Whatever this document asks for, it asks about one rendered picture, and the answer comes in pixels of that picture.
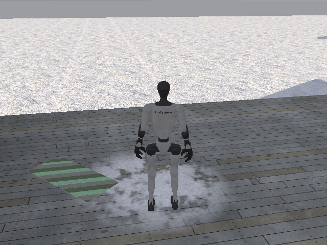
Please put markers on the right robot shin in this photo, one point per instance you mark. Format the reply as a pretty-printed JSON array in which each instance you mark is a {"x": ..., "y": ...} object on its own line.
[{"x": 174, "y": 185}]

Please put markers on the robot right upper arm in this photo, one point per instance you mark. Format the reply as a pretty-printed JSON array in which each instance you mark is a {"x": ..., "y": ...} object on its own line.
[{"x": 181, "y": 116}]

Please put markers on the right robot hand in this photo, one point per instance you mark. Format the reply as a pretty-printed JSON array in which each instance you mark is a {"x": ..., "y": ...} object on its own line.
[{"x": 189, "y": 155}]

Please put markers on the robot left upper arm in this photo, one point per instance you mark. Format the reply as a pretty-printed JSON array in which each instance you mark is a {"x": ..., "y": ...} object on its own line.
[{"x": 145, "y": 116}]

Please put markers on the robot left thigh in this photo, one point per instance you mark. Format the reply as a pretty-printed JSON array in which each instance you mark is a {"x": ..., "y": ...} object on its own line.
[{"x": 151, "y": 157}]

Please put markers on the robot right forearm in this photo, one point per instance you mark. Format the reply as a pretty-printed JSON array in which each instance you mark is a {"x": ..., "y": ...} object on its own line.
[{"x": 186, "y": 138}]

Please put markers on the robot left forearm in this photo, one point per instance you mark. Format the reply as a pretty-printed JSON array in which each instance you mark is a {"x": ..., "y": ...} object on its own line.
[{"x": 140, "y": 137}]

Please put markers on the left robot hand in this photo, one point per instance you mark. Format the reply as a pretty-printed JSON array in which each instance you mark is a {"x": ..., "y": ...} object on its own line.
[{"x": 137, "y": 152}]

